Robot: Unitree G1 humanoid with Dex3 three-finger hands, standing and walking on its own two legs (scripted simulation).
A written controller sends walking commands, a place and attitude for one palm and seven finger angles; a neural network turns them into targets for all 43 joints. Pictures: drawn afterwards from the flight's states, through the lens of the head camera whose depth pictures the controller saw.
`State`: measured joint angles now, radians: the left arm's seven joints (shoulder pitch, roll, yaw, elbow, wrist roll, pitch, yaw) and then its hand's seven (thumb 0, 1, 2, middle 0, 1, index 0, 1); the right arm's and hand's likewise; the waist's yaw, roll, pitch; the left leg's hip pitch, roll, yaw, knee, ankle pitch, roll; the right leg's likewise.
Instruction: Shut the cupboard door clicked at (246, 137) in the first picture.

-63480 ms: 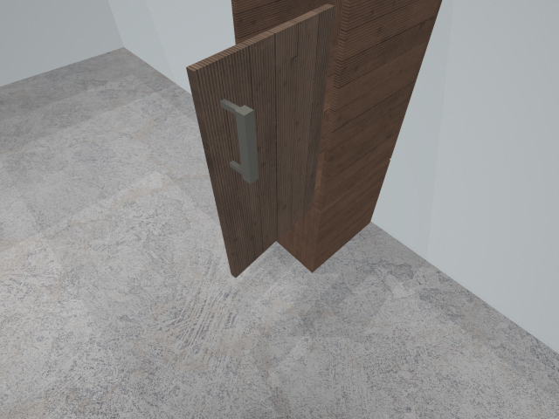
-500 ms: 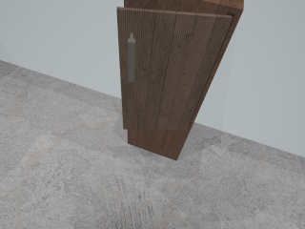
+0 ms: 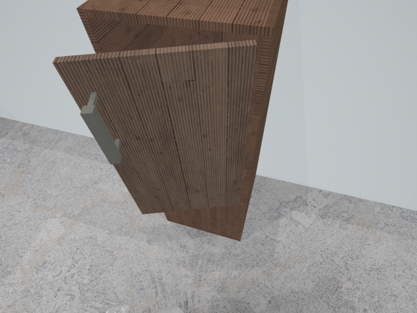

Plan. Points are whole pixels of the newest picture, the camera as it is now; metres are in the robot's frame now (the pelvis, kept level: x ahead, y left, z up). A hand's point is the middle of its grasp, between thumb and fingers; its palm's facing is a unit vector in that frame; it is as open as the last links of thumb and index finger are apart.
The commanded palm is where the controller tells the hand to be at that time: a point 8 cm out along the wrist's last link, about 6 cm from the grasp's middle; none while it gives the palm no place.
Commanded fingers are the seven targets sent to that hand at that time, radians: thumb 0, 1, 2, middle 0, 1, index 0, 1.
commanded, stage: come to a stop and stand still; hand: left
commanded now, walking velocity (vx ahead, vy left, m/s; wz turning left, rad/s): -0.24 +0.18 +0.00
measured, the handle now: (105, 130) +0.44 +0.22 +0.11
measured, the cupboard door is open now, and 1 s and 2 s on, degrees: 22 22 22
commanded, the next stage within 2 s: look again from close up in 1.40 s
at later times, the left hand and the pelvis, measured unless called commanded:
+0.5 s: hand out of the picture -0.01 +0.25 -0.18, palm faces +0.11 -0.97 -0.22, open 7.4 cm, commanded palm none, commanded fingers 0.00 0.90 0.90 -0.20 -0.30 -0.20 -0.30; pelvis -0.01 +0.05 +0.00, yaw +2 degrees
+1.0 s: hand out of the picture +0.01 +0.22 -0.18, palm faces +0.02 -0.99 -0.17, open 7.3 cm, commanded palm none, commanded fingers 0.00 0.90 0.90 -0.20 -0.30 -0.20 -0.30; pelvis +0.01 +0.05 +0.00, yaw +0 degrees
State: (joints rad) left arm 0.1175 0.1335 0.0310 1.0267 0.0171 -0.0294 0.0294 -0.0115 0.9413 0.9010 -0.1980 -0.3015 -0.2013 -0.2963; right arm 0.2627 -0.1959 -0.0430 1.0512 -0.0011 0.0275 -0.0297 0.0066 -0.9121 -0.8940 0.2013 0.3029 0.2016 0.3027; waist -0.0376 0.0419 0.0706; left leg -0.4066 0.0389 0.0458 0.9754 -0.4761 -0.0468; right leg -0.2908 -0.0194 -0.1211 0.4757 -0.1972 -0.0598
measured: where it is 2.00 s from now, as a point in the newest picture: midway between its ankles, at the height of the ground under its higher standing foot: outside the picture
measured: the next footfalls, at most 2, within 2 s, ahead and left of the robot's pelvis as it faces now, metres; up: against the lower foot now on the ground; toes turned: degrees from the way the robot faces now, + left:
left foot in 0.36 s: +0.01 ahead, +0.17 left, +0.00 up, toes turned +3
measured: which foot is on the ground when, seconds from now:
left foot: up 0.00-0.34, down 0.36-1.00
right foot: down 0.00-1.00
